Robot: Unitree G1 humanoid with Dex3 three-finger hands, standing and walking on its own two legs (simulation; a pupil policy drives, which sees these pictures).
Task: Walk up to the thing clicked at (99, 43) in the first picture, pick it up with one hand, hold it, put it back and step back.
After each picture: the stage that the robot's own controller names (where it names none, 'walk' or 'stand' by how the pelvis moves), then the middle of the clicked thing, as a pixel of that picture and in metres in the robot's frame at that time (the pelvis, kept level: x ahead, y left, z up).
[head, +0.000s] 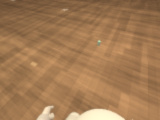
stand; (99, 43) +1.69 -0.17 -0.72
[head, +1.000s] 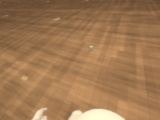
walk; (91, 48) +1.57 +0.16 -0.69
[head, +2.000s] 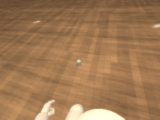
walk; (79, 62) +1.00 +0.30 -0.71
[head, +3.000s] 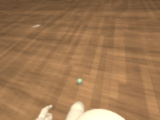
walk; (80, 82) +0.60 +0.23 -0.72
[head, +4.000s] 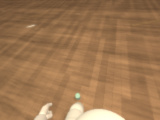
stand; (78, 96) +0.35 +0.20 -0.71
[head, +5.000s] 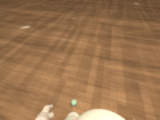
stand; (74, 103) +0.31 +0.18 -0.72
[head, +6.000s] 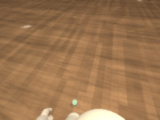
stand; (74, 103) +0.30 +0.18 -0.73
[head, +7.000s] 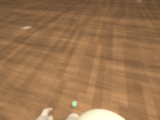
stand; (74, 104) +0.28 +0.18 -0.73
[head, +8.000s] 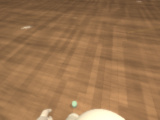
stand; (74, 104) +0.29 +0.18 -0.73
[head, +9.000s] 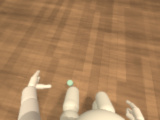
go down; (70, 83) +0.33 +0.19 -0.56
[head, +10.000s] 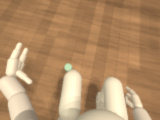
go down; (68, 68) +0.37 +0.23 -0.32
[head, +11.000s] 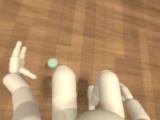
close in; (53, 64) +0.35 +0.26 -0.25
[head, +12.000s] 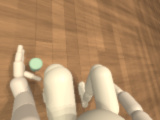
close; (35, 65) +0.34 +0.27 -0.21
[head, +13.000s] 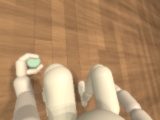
lift; (34, 63) +0.34 +0.28 -0.21
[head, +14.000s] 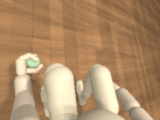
lift; (33, 63) +0.34 +0.28 -0.22
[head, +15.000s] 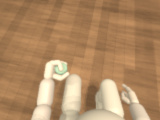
lift; (61, 71) +0.30 +0.21 -0.04
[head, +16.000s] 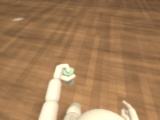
lift; (68, 76) +0.31 +0.16 +0.00
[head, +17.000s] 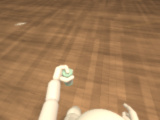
hold; (68, 77) +0.31 +0.18 +0.00
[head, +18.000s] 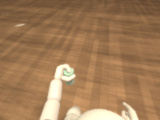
hold; (69, 76) +0.32 +0.17 +0.00
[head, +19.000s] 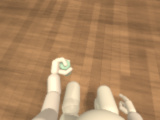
crouch; (66, 68) +0.36 +0.19 -0.08
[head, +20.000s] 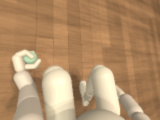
lower; (32, 60) +0.35 +0.29 -0.21
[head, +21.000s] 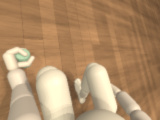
lower; (24, 59) +0.38 +0.29 -0.21
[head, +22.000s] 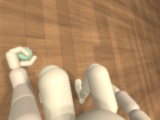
lower; (26, 58) +0.38 +0.30 -0.22
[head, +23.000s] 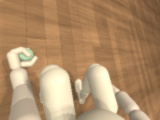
lower; (27, 58) +0.37 +0.29 -0.22
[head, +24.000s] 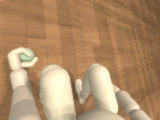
loosen; (27, 59) +0.37 +0.29 -0.22
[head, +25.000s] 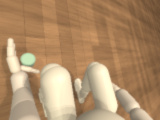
withdraw; (28, 61) +0.36 +0.27 -0.22
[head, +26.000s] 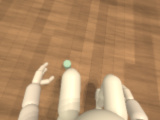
walk; (67, 65) +0.39 +0.23 -0.31
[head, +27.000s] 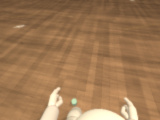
stand; (74, 102) +0.31 +0.16 -0.65
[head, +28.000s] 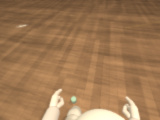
stand; (74, 100) +0.33 +0.19 -0.67
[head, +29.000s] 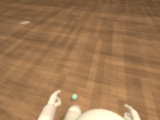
stand; (74, 97) +0.34 +0.18 -0.68
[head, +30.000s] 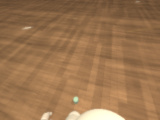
walk; (76, 100) +0.34 +0.18 -0.72
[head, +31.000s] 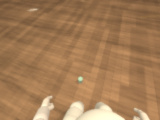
walk; (80, 80) +0.52 +0.14 -0.69
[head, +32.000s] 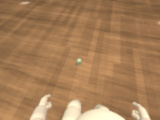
walk; (79, 62) +0.80 +0.18 -0.70
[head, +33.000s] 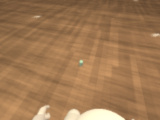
stand; (81, 63) +1.00 +0.18 -0.71
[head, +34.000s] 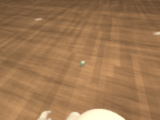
stand; (82, 63) +1.01 +0.16 -0.72
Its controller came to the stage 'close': yes
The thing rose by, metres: 0.71
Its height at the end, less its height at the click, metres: +0.00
